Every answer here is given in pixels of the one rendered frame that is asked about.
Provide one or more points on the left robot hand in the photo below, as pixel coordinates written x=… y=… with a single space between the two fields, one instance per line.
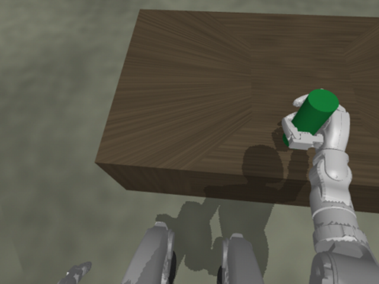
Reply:
x=75 y=274

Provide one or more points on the right robot hand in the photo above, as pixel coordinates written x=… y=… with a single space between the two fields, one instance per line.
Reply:
x=333 y=134

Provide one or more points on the can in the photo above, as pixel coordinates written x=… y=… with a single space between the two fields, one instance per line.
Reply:
x=319 y=105

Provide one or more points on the right robot arm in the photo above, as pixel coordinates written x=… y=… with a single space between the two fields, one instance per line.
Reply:
x=343 y=253

